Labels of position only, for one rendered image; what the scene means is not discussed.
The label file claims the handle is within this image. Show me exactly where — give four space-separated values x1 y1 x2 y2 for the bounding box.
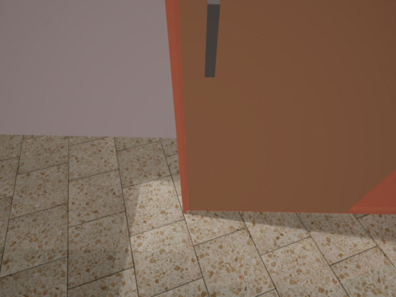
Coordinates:
205 0 220 77

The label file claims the wardrobe door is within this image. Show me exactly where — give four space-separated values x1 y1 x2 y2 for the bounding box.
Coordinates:
354 169 396 207
179 0 396 213

